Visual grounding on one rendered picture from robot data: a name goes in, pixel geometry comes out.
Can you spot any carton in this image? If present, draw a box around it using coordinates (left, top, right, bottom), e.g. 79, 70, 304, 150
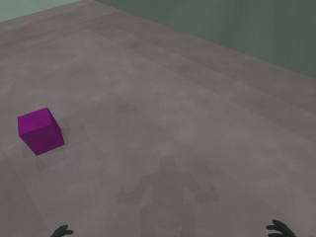
18, 108, 64, 156

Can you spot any right robot hand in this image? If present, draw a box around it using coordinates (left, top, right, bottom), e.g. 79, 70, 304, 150
266, 219, 296, 237

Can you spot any left robot hand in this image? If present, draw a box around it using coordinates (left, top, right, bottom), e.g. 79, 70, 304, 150
50, 224, 74, 237

